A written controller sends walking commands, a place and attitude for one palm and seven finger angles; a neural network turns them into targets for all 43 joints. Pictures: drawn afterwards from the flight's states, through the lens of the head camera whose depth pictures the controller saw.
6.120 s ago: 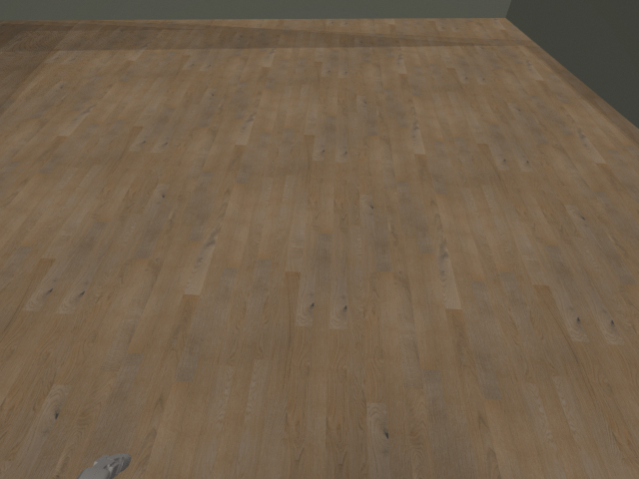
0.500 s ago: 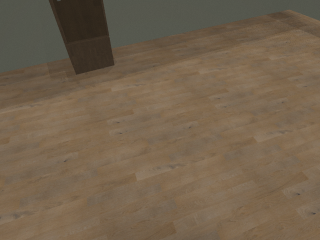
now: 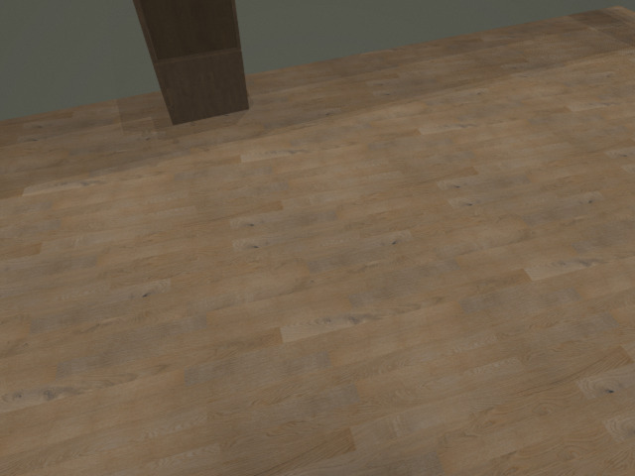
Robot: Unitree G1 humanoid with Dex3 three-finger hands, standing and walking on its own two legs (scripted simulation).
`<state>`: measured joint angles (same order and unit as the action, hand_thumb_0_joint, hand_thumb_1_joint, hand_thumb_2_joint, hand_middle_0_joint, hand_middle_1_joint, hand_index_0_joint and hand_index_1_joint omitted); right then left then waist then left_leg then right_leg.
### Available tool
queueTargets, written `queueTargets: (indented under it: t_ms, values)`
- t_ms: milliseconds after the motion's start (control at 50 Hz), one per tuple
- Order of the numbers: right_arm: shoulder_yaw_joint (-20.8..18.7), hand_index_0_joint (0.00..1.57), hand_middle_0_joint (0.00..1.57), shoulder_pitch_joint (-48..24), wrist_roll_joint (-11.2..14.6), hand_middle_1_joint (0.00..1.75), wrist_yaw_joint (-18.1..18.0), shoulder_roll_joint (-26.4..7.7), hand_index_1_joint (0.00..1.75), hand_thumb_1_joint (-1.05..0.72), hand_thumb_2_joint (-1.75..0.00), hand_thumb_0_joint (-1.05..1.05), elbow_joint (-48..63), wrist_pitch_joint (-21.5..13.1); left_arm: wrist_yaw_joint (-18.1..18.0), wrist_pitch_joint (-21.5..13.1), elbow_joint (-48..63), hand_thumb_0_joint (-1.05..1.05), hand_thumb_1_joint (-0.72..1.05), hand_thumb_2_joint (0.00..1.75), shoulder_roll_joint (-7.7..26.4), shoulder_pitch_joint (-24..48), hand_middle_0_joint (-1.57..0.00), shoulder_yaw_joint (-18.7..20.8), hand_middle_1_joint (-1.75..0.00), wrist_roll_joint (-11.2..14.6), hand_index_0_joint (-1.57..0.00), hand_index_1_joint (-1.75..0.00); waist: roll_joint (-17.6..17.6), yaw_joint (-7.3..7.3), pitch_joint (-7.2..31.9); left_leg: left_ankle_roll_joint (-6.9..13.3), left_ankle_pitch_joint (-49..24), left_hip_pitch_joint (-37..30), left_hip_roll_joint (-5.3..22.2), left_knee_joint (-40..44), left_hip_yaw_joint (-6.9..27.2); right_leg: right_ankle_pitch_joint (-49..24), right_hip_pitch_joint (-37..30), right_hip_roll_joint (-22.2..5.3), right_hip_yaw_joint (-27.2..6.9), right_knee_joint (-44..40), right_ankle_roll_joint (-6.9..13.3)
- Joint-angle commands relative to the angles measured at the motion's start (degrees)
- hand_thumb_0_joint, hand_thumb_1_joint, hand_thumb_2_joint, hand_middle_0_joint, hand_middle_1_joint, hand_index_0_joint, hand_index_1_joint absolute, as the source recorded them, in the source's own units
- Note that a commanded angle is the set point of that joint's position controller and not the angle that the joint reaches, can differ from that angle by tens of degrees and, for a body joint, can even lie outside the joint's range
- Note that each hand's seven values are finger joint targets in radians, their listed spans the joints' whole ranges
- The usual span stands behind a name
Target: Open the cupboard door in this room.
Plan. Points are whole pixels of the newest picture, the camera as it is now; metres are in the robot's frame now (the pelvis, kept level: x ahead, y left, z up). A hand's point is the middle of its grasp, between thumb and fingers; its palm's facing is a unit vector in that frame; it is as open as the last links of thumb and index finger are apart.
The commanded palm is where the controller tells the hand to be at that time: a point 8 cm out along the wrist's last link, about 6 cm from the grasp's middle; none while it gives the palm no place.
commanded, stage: stand and wait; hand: left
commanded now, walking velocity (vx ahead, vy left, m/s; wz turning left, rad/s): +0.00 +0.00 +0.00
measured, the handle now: out of the picture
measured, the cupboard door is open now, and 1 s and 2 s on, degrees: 0 0 0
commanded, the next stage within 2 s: turn or walk to find it in 0.10 s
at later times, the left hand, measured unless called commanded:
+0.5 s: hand out of the picture +0.02 +0.21 -0.19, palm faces +0.17 -0.97 -0.20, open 7.4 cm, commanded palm none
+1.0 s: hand out of the picture +0.07 +0.20 -0.15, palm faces +0.32 -0.90 -0.29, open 7.4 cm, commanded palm none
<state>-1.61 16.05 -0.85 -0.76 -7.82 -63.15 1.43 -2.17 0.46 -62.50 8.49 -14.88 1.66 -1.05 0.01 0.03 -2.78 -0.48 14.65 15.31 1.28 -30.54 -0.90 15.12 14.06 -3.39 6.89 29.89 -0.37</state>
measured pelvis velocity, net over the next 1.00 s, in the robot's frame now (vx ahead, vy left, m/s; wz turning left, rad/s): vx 0.02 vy -0.03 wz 0.35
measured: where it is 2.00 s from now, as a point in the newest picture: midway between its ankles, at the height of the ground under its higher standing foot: outside the picture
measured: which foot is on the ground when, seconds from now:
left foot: down 0.00-0.98, up 1.00-1.00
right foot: down 0.00-0.52, up 0.54-0.96, down 0.98-1.00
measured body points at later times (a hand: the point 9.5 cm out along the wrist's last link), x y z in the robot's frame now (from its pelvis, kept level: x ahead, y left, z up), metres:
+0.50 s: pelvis +0.00 +0.02 -0.01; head +0.04 +0.04 +0.44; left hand +0.02 +0.26 -0.17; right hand +0.07 -0.23 -0.15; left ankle -0.01 +0.11 -0.73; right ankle +0.01 -0.12 -0.73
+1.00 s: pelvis +0.02 -0.03 -0.01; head +0.06 -0.04 +0.44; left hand +0.05 +0.25 -0.13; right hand +0.14 -0.25 -0.17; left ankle -0.01 +0.11 -0.73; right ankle +0.05 -0.13 -0.74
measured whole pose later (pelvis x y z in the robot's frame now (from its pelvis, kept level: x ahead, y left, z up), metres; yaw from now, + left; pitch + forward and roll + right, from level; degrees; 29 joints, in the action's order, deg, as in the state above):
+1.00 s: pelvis +0.02 -0.03 -0.01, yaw +20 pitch +1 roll +1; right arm -4.1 13.1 -1.1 0.1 -12.7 -55.5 2.6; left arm -1.3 0.5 -52.5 11.0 -6.6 2.3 -1.0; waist 2.9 -2.2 -3.6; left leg -1.4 18.8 19.5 -1.9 -35.5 5.6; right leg 17.8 15.6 -1.4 2.8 33.2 -0.4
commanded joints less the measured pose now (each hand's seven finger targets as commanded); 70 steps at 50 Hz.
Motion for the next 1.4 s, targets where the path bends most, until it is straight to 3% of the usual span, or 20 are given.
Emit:
queueTargets:
  t_ms: [0, 80, 220, 340, 380, 460, 480, 500, 520, 540, 660, 820, 900, 920, 960, 980, 1020, 1080, 1180, 1380]
  values:
    - [-0.85, 0.2, 0.2, 3.81, -0.14, 0.3, -0.36, -4.44, 0.3, -0.9, -0.9, 0.0, 1.9, -1.2, -0.12, -0.55, 2.29, 0.0, 0.9, 0.9, 6.61, -2.45, -0.2, 1.12, -0.3, 0.13, -0.2, -0.3, -1.8, -0.49, 1.23, 1.3, -5.33, -0.38, 3.26, 3.21, 2.77, 2.35, 1.9, -6.99, -6.31, -7.97, 1.97]
    - [-0.79, 0.2, 0.2, 1.57, 0.06, 0.3, -0.57, -6.52, 0.3, -0.9, -0.9, 0.0, 1.92, -1.97, -0.01, -0.63, 1.54, 0.0, 0.9, 0.9, 5.29, -3.24, -0.2, 0.51, -0.3, 0.09, -0.2, -0.3, 4.6, 0.69, 0.61, 2.73, -5.29, 1.67, 6.48, 9.46, 7.53, -1.66, -1.52, -3.14, -3.31, -4.91, -0.2]
    - [-1.44, 0.2, 0.2, -0.5, 0.03, 0.3, -0.5, -8.34, 0.3, -0.9, -0.9, 0.0, 4.22, -1.23, -0.1, -0.22, 2.33, 0.0, 0.9, 0.9, 6.93, -3.34, -0.2, 1.53, -0.3, 0.09, -0.2, -0.3, 3.53, 1.1, -0.16, 2.96, -7.36, 5.93, 5.75, 7.43, 8.31, -2.28, -3.69, -4.75, -2.68, -3.46, -0.32]
    - [-2.17, 0.2, 0.2, -1.54, -0.39, 0.3, 0.07, -7.07, 0.3, -0.9, -0.9, 0.0, 7.36, 0.11, -0.01, 0.04, 5.8, 0.0, 0.9, 0.9, 11.66, -1.44, -0.2, 3.29, -0.3, -0.44, -0.2, -0.3, -11.4, 1.27, 1.38, 0.15, 5.69, 8.55, 0.49, -12.6, -0.78, 0.73, -1.42, -18.13, -9.94, -12.36, 6.9]
    - [-2.72, 0.2, 0.2, -2.32, -0.35, 0.3, 0.29, -7.22, 0.3, -0.9, -0.9, 0.0, 8.39, 0.46, -0.22, -0.02, 7.09, 0.0, 0.9, 0.9, 11.87, 0.98, -0.2, 3.55, -0.3, -0.91, -0.2, -0.3, -10.93, 0.76, 0.93, -0.27, 12.03, 8.76, 1.95, -20.85, -1.54, -5.04, 0.92, -20.72, -8.82, -12.03, 8.97]
    - [-2.39, 0.2, 0.2, -0.38, 0.05, 0.3, 0.97, -7.03, 0.3, -0.9, -0.9, 0.0, 8.66, -0.61, 0.27, 0.2, 8.09, 0.0, 0.9, 0.9, 12.05, 1.98, -0.2, 3.67, -0.3, -0.6, -0.2, -0.3, -2.69, -0.87, 3.08, -0.55, 0.32, 0.93, 2.66, -1.89, -2.53, -15.04, 0.22, -16.01, 0.89, 2.37, 3.9]
    - [-2.88, 0.2, 0.2, 1.66, -0.25, 0.3, 0.91, -10.13, 0.3, -0.9, -0.9, 0.0, 8.47, -1.3, 0.45, 0.66, 8.7, 0.0, 0.9, 0.9, 10.41, 1.36, -0.2, 3.48, -0.3, -0.02, -0.2, -0.3, 7.67, -1.8, 4.15, 2.11, -11.71, -3.66, 8.12, 6.64, 8.4, -6.19, 6.11, -10.15, 4.01, 11.72, -0.15]
    - [-3.77, 0.2, 0.2, 4.18, -0.6, 0.3, 0.35, -15.12, 0.3, -0.9, -0.9, 0.0, 8.39, -1.75, 0.61, 0.83, 10.78, 0.0, 0.9, 0.9, 7.06, 2.38, -0.2, 2.56, -0.3, 0.39, -0.2, -0.3, 21.41, -2.7, 3.53, 8.37, -30.0, -8.14, 19.1, 12.54, 24.25, 16.43, 16.47, -2.66, 4.26, 23.28, -4.14]
    - [-4.33, 0.2, 0.2, 5.18, -0.78, 0.3, -0.11, -16.58, 0.3, -0.9, -0.9, 0.0, 7.33, -1.26, 0.29, 1.18, 11.52, 0.0, 0.9, 0.9, 8.07, 4.94, -0.2, 2.46, -0.3, -0.08, -0.2, -0.3, 15.37, -3.6, 4.15, 12.14, -28.33, -6.29, 21.68, 12.91, 23.9, 21.25, 15.29, -1.97, -2.28, 31.55, -2.81]
    - [-4.22, 0.2, 0.2, 4.19, -0.83, 0.3, -0.57, -15.84, 0.3, -0.9, -0.9, 0.0, 7.43, -1.51, 0.28, 1.44, 11.1, 0.0, 0.9, 0.9, 7.45, 5.72, -0.2, 2.51, -0.3, -0.14, -0.2, -0.3, 12.79, -3.08, 4.55, 11.86, -24.72, -7.13, 19.44, 12.88, 22.77, 18.12, 18.07, -2.83, -4.94, 34.44, -2.63]
    - [-3.45, 0.2, 0.2, 0.18, -0.41, 0.3, -1.06, -13.55, 0.3, -0.9, -0.9, 0.0, 9.26, -2.16, 1.09, 0.66, 10.25, 0.0, 0.9, 0.9, 7.75, 5.6, -0.2, 2.41, -0.3, 0.1, -0.2, -0.3, 4.84, -1.46, 7.38, 10.22, -32.92, -12.25, 12.55, 9.1, 14.2, 8.71, 17.91, -1.48, -6.28, 33.19, -3.93]
    - [-4.26, 0.2, 0.2, 0.0, -0.81, 0.3, -0.46, -14.42, 0.3, -0.9, -0.9, 0.0, 9.97, -1.07, 0.74, 0.94, 13.05, 0.0, 0.9, 0.9, 7.15, 8.25, -0.2, 2.08, -0.3, 0.53, -0.2, -0.3, 9.43, -2.38, 6.13, 10.85, -31.1, -9.68, 11.65, 8.57, 17.28, 10.77, 11.26, 0.63, -6.05, 17.92, -4.17]
    - [-4.65, 0.2, 0.2, -3.48, -0.63, 0.3, -0.02, -14.98, 0.3, -0.9, -0.9, 0.0, 11.33, -0.5, 0.64, 0.24, 11.92, 0.0, 0.9, 0.9, 8.23, 2.3, -0.2, 2.38, -0.3, 0.83, -0.2, -0.3, 9.49, 0.44, 6.65, 8.11, -25.23, -2.02, 9.0, 5.02, 17.41, 1.74, -1.15, 1.8, -4.68, 1.28, -3.43]
    - [-4.66, 0.2, 0.2, -4.05, -0.28, 0.3, 0.17, -14.14, 0.3, -0.9, -0.9, 0.0, 11.66, -0.43, 0.52, -0.18, 11.14, 0.0, 0.9, 0.9, 9.42, -0.05, -0.2, 2.72, -0.3, 0.61, -0.2, -0.3, 6.15, 1.62, 7.18, 5.68, -17.77, 2.66, 6.66, 2.17, 15.9, -4.87, -7.69, 0.52, -4.77, -6.11, -3.36]
    - [-3.63, 0.2, 0.2, -3.04, 0.09, 0.3, 0.59, -7.87, 0.3, -0.9, -0.9, 0.0, 13.82, -0.13, -0.05, -1.25, 11.81, 0.0, 0.9, 0.9, 18.36, -1.51, -0.2, 4.21, -0.3, -0.76, -0.2, -0.3, -18.94, 1.88, 5.76, -1.49, 17.97, 19.16, -5.73, -19.08, 3.86, -14.59, -13.73, -22.17, -27.53, -13.31, 4.63]
    - [-4.41, 0.2, 0.2, -4.71, -0.24, 0.3, 0.47, -10.98, 0.3, -0.9, -0.9, 0.0, 13.58, 0.69, -0.06, -0.81, 12.55, 0.0, 0.9, 0.9, 17.64, -0.99, -0.2, 3.69, -0.3, -0.13, -0.2, -0.3, -13.36, 2.42, 4.51, -0.84, 19.25, 15.95, -3.17, -28.3, 6.29, -12.69, -4.63, -24.39, -25.84, -14.22, 8.13]
    - [-4.79, 0.2, 0.2, -3.06, -0.68, 0.3, 1.02, -11.0, 0.3, -0.9, -0.9, 0.0, 11.18, 1.83, -0.02, -0.94, 14.18, 0.0, 0.9, 0.9, 13.92, 5.66, -0.2, 3.49, -0.3, 0.01, -0.2, -0.3, -11.67, -0.8, -0.79, -1.04, 11.76, 16.56, -1.79, -37.86, 6.71, -1.86, 1.58, -17.68, -19.71, -16.48, 6.23]
    - [-4.33, 0.2, 0.2, -1.25, -0.62, 0.3, 1.61, -10.16, 0.3, -0.9, -0.9, 0.0, 9.16, 1.75, 0.33, -1.5, 14.13, 0.0, 0.9, 0.9, 10.54, 5.84, -0.2, 2.21, -0.3, 0.17, -0.2, -0.3, -8.69, -2.03, -1.02, -2.51, 4.73, 17.01, -0.95, -40.0, 4.21, -14.43, -1.95, -12.33, -9.36, -12.89, 4.46]
    - [-3.57, 0.2, 0.2, -5.54, -0.41, 0.3, 1.34, -10.19, 0.3, -0.9, -0.9, 0.0, 9.87, 1.9, 0.05, -1.76, 11.43, 0.0, 0.9, 0.9, 11.14, -2.17, -0.2, 2.31, -0.3, -0.03, -0.2, -0.3, -8.34, 0.87, 2.47, -4.06, 6.03, 17.74, 0.25, -35.89, 2.93, -29.02, -11.08, -14.32, -7.59, -9.56, 6.38]
    - [-1.73, 0.2, 0.2, -11.04, 0.52, 0.3, 1.17, -8.86, 0.3, -0.9, -0.9, 0.0, 11.46, 0.74, 0.08, -0.9, 8.48, 0.0, 0.9, 0.9, 14.7, -5.57, -0.2, 3.35, -0.3, -0.9, -0.2, -0.3, -11.3, 2.89, 5.33, -2.18, 11.4, 7.82, 0.47, -11.69, -2.82, -36.3, -13.87, -17.41, -5.12, -4.49, 8.74]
